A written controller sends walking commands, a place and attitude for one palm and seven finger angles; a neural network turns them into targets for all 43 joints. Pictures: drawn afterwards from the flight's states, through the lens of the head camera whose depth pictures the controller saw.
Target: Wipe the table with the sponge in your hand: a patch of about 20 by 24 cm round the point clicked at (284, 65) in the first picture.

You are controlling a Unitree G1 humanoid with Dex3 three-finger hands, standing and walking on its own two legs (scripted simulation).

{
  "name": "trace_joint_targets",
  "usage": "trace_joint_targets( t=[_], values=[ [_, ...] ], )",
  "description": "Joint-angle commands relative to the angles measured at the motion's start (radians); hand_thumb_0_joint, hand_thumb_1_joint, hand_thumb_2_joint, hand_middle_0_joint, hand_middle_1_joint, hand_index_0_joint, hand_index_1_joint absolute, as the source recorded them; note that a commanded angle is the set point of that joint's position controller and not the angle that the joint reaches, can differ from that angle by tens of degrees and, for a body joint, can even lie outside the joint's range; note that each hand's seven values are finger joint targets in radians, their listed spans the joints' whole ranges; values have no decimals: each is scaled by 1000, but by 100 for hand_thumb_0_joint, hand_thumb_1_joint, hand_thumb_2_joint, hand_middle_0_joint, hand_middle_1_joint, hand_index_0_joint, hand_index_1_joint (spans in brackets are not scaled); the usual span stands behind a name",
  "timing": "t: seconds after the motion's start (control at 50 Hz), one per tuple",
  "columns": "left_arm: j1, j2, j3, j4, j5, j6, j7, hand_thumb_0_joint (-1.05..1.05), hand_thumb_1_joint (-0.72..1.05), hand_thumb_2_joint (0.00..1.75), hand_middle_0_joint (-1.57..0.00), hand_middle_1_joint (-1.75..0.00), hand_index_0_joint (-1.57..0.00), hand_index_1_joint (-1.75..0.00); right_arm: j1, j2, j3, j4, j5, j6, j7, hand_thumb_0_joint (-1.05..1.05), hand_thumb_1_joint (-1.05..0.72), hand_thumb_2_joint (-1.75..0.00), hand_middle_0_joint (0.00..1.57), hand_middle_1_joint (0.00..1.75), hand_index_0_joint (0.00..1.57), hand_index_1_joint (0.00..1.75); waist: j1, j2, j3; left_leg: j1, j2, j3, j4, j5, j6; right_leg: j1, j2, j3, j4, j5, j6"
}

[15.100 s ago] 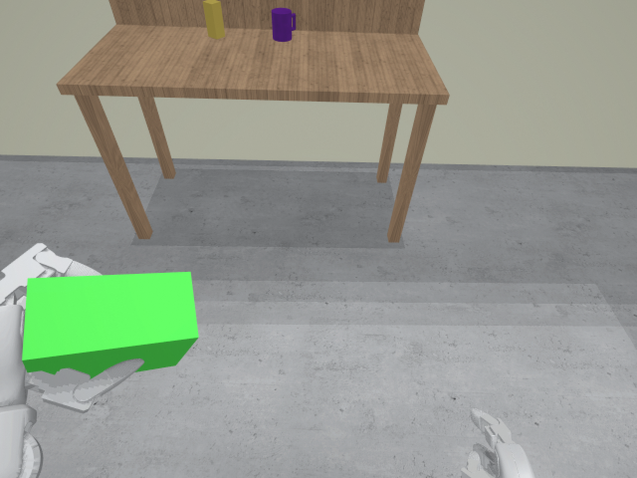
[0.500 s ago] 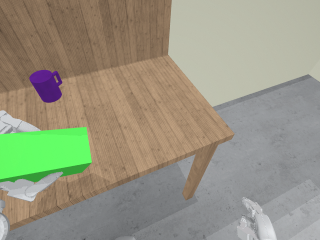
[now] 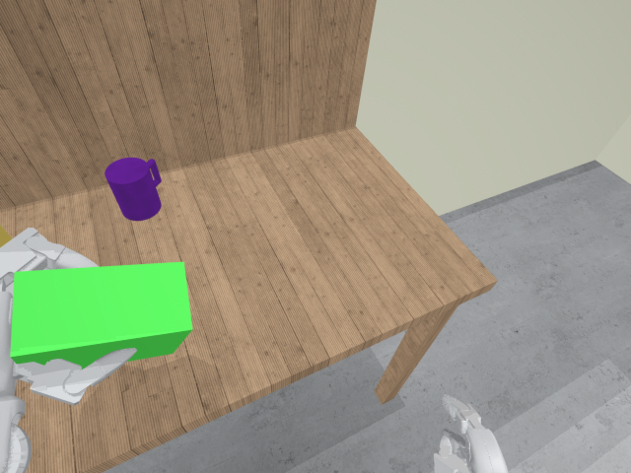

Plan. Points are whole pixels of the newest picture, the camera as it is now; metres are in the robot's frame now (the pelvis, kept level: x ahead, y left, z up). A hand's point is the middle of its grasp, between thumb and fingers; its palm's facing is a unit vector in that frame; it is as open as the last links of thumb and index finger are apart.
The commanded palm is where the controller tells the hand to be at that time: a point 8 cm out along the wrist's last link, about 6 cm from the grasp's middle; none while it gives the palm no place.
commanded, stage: come to a stop and stand still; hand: left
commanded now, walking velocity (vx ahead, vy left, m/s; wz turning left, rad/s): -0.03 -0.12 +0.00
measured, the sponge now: (133, 316) +0.23 +0.20 +0.13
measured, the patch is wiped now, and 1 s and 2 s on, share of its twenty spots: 0.00 0.00 0.00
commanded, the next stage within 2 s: look again from close up in 1.48 s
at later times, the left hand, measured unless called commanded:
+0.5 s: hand (113, 309) +0.23 +0.21 +0.15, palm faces +0.26 -0.89 -0.38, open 10.2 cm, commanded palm +0.17 +0.27 +0.17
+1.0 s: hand (52, 301) +0.23 +0.26 +0.16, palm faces +0.36 -0.87 -0.35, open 10.2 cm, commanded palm +0.17 +0.30 +0.17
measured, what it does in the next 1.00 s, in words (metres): steps on the spot: right foot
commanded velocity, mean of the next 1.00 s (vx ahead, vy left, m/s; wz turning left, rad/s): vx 0.00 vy -0.01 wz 0.00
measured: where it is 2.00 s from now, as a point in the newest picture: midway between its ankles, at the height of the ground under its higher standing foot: outside the picture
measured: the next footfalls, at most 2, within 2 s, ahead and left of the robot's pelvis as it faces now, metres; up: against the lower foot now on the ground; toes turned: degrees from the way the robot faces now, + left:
right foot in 0.10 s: +0.06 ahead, -0.08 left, +0.00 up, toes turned -1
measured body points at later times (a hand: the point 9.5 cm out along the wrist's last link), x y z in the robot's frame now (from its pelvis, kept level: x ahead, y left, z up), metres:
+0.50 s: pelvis +0.01 -0.01 +0.00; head +0.03 +0.00 +0.44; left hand +0.21 +0.26 +0.17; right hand +0.17 -0.25 -0.08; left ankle +0.03 +0.07 -0.74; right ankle +0.02 -0.08 -0.74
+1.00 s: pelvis +0.01 +0.02 +0.00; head +0.03 +0.04 +0.45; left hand +0.21 +0.31 +0.18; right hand +0.21 -0.19 -0.06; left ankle +0.03 +0.07 -0.74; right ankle +0.02 -0.08 -0.74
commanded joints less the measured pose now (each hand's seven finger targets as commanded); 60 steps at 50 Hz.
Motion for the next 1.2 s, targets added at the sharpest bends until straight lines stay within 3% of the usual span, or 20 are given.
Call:
trace_joint_targets(
  t=[0.0, 0.08, 0.1, 0.14, 0.18, 0.2, 0.22, 0.24, 0.26, 0.28, 0.36, 0.4, 0.44, 0.48, 0.54, 0.6, 0.7, 0.88, 1.0, 1.18],
  values=[
    [-12, 168, 121, -212, -19, -61, 12, 0, 10, 130, -120, -160, -120, -160, -102, -160, -61, -157, -3, -46, -17, 0, -90, -90, 20, 30, 20, 30, 1, 236, -153, 78, 240, -210, -188, 136, -145, 77, 9, 4, -177, 88, -9],
    [-15, 182, 144, -119, -23, -48, 5, 0, 10, 130, -120, -160, -120, -160, -111, -161, -60, -169, 3, -23, -23, 0, -90, -90, 20, 30, 20, 30, 0, 145, -146, -44, 214, -187, -197, -2, -147, 225, -14, 42, -290, 224, -13],
    [-25, 151, 123, -98, -21, -45, 3, 0, 10, 130, -120, -160, -120, -160, -112, -164, -58, -172, 7, -20, -22, 0, -90, -90, 20, 30, 20, 30, 4, 113, -136, -79, 207, -179, -206, -89, -137, 243, -24, 56, -287, 222, -15],
    [-23, 126, 99, -70, -22, -34, 5, 0, 10, 130, -120, -160, -120, -160, -100, -176, -64, -177, 16, -14, -22, 0, -90, -90, 20, 30, 20, 30, 4, 37, -150, -46, 179, -156, -158, -61, -95, 208, -48, 84, -306, 238, -25],
    [-76, 141, 94, -103, -20, -32, 9, 0, 10, 130, -120, -160, -120, -160, -113, -180, -63, -173, 16, -16, -24, 0, -90, -90, 20, 30, 20, 30, 2, 50, -164, -13, 161, -140, -129, -19, -82, 177, -61, 102, -319, 245, -28],
    [-1193, 990, 665, -374, 159, -160, -9, 0, 10, 130, -120, -160, -120, -160, 78, -253, -82, -184, -1, -74, -12, 0, -90, -90, 20, 30, 20, 30, -27, -129, 74, -145, 196, -102, 5, 85, 0, -81, -66, 85, -309, 190, 131],
    [-616, 373, 277, 243, 39, -132, -56, 0, 10, 130, -120, -160, -120, -160, -70, -104, -18, -147, 29, -80, -2, 0, -90, -90, 20, 30, 20, 30, 19, 19, -230, 40, 173, -161, 16, 165, 14, -46, -122, 106, -232, 73, 8],
    [-315, 242, 193, 309, 1, -122, -78, 0, 10, 130, -120, -160, -120, -160, -45, -182, -84, -177, 24, -95, -3, 0, -90, -90, 20, 30, 20, 30, 70, 44, -197, 50, 137, -117, 29, 105, -24, 22, -96, 196, -267, 191, 6],
    [-271, 187, 113, 134, -27, -145, -89, 0, 10, 130, -120, -160, -120, -160, -19, -200, -90, -192, 29, -94, 17, 0, -90, -90, 20, 30, 20, 30, 53, 99, -212, 13, 124, -111, 28, 59, -20, 82, -116, 209, -246, 236, 21],
    [-170, 73, 39, 56, -51, -166, -90, 0, 10, 130, -120, -160, -120, -160, -69, -168, -80, -193, 48, -107, 45, 0, -90, -90, 20, 30, 20, 30, 47, 186, -259, 39, 124, -95, 21, 58, -9, 125, -112, 183, -197, 265, 29],
    [-95, 196, 108, -117, -38, -196, -52, 0, 10, 130, -120, -160, -120, -160, -70, -191, -77, -196, 32, -121, 52, 0, -90, -90, 20, 30, 20, 30, 55, 14, -185, -37, 108, -121, 18, -18, -19, 105, -106, 198, -261, 169, 27],
    [-98, 235, 166, -107, -45, -203, -42, 0, 10, 130, -120, -160, -120, -160, -77, -188, -71, -190, 30, -120, 37, 0, -90, -90, 20, 30, 20, 30, 43, -18, -165, -26, 105, -129, 26, -13, -22, 67, -115, 195, -286, 146, 8],
    [-130, 261, 202, -94, -56, -212, -41, 0, 10, 130, -120, -160, -120, -160, -73, -185, -72, -193, 32, -122, 16, 0, -90, -90, 20, 30, 20, 30, 36, -6, -147, -16, 103, -140, 32, -6, -27, 42, -123, 214, -303, 127, -5],
    [-166, 295, 237, -118, -56, -221, -36, 0, 10, 130, -120, -160, -120, -160, -94, -183, -67, -185, 34, -124, 4, 0, -90, -90, 20, 30, 20, 30, 33, 94, -150, 6, 107, -144, 23, 23, -26, 44, -117, 203, -288, 186, -11],
    [-165, 241, 188, -112, -61, -225, -43, 0, 10, 130, -120, -160, -120, -160, -71, -181, -67, -186, 34, -129, -1, 0, -90, -90, 20, 30, 20, 30, 33, 126, -199, 23, 113, -148, 20, 107, -24, 117, -111, 179, -248, 316, 3],
    [-135, 178, 120, -105, -55, -215, -47, 0, 10, 130, -120, -160, -120, -160, -77, -185, -62, -178, 31, -135, 4, 0, -90, -90, 20, 30, 20, 30, 32, 105, -218, 62, 126, -150, 12, 194, -25, 127, -100, 143, -227, 383, 2],
    [-105, 154, 89, -73, -45, -183, -44, 0, 10, 130, -120, -160, -120, -160, -79, -188, -63, -172, 28, -117, 7, 0, -90, -90, 20, 30, 20, 30, 28, 43, -208, 63, 137, -153, 5, 237, -31, 128, -97, 137, -235, 417, 0],
    [-153, 214, 139, -134, -42, -162, -38, 0, 10, 130, -120, -160, -120, -160, -105, -176, -50, -199, 27, -95, -7, 0, -90, -90, 20, 30, 20, 30, 28, 118, -185, 41, 145, -170, -49, 193, -57, 135, -82, 118, -239, 327, -20],
    [-141, 161, 86, -106, -40, -156, -43, 0, 10, 130, -120, -160, -120, -160, -84, -181, -48, -199, 22, -88, -7, 0, -90, -90, 20, 30, 20, 30, 25, 111, -165, 17, 163, -184, -89, 126, -70, 127, -73, 92, -240, 255, -18],
    [-146, 195, 121, -119, -24, -156, -35, 0, 10, 130, -120, -160, -120, -160, -93, -185, -57, -204, 29, -96, -11, 0, -90, -90, 20, 30, 20, 30, 29, 110, -161, -3, 167, -192, -126, 48, -92, 135, -63, 81, -223, 214, -15]
  ],
)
